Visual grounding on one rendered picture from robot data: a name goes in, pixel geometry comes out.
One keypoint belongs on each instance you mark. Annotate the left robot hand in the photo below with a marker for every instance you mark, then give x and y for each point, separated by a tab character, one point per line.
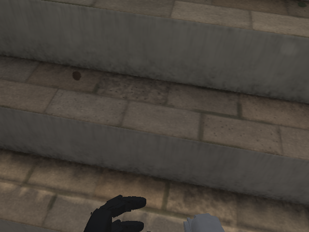
101	219

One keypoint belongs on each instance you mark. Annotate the right robot thigh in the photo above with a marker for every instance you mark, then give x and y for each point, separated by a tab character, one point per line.
202	223

